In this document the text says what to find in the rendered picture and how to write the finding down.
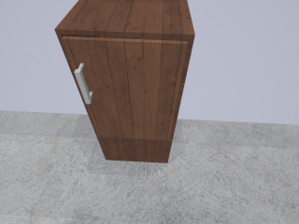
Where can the cupboard door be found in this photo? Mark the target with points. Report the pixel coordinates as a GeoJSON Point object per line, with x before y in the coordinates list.
{"type": "Point", "coordinates": [135, 83]}

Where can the handle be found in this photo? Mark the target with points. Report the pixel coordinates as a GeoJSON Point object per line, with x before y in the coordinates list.
{"type": "Point", "coordinates": [82, 85]}

